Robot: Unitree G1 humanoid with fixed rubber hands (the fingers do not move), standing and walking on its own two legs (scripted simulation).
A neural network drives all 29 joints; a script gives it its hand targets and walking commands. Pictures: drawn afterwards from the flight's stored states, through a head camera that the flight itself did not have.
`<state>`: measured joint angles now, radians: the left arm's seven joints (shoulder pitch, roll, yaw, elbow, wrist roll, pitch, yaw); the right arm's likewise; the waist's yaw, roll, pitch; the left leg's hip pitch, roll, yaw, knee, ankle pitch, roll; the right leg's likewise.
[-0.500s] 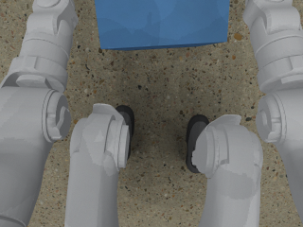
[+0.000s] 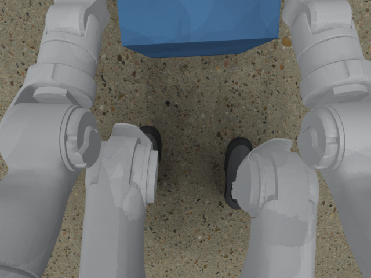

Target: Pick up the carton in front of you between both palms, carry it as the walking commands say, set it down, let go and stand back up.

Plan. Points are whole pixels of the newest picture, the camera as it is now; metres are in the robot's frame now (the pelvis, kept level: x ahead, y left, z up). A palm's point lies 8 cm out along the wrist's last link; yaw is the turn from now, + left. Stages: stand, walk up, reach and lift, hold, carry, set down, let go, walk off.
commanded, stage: reach and lift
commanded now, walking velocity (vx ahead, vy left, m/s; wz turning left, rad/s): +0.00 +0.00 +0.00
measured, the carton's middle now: out of the picture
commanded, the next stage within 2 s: none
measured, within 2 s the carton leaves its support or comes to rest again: leaves its support in 0.10 s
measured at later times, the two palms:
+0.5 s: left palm out of the picture +0.49 +0.19 +0.01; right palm out of the picture +0.51 -0.11 +0.01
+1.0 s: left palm out of the picture +0.47 +0.18 +0.15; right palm out of the picture +0.48 -0.12 +0.15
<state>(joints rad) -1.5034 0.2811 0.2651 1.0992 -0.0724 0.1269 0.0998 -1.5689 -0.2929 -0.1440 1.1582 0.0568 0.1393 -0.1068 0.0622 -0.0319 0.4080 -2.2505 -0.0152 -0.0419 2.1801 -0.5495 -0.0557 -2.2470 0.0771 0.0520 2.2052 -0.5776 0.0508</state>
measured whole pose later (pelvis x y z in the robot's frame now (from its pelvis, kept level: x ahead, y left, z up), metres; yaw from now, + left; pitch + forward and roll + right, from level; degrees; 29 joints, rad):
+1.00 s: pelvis +0.03 +0.00 +0.19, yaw +1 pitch +39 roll -1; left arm -0.82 -0.04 0.42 0.62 0.17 0.38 0.07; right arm -0.83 0.04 -0.38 0.64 -0.18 0.39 -0.05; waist 0.03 -0.01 -0.24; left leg -1.73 -0.10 -0.11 1.55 -0.50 -0.06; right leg -1.71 0.12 0.10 1.57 -0.53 0.06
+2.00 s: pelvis +0.11 +0.01 +0.41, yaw +2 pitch -2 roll +0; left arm -0.24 -0.15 0.24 0.39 0.25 0.59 0.03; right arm -0.22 0.14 -0.22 0.38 -0.24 0.60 -0.01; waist -0.01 0.00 -0.09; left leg -0.20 -0.05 -0.15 0.46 -0.23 -0.02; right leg -0.18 0.04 0.14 0.46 -0.25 0.01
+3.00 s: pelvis +0.11 +0.00 +0.41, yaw +2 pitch -5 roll +0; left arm -0.24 -0.15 0.21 0.25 0.26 0.70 0.02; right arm -0.22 0.14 -0.19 0.24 -0.26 0.72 0.00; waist 0.00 0.00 -0.01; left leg -0.08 -0.04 -0.14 0.36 -0.19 -0.02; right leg -0.06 0.03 0.14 0.36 -0.21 0.01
